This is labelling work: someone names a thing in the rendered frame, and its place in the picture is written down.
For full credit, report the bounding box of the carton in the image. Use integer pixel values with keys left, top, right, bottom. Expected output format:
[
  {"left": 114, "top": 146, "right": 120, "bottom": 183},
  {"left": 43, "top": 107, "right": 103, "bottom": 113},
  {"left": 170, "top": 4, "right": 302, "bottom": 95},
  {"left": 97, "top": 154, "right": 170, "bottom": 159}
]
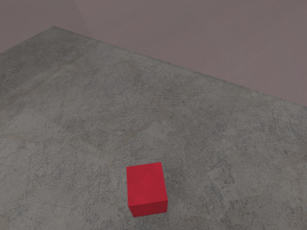
[{"left": 126, "top": 162, "right": 168, "bottom": 218}]

